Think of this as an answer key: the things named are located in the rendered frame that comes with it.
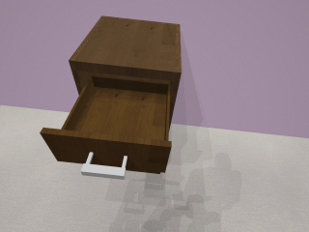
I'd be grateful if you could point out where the drawer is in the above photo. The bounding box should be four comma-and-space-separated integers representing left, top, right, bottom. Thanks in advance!
40, 74, 172, 173

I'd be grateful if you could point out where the cabinet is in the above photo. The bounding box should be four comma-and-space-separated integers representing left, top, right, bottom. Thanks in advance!
69, 15, 182, 174

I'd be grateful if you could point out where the handle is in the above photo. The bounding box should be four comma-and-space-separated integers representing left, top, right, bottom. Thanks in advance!
80, 152, 127, 180

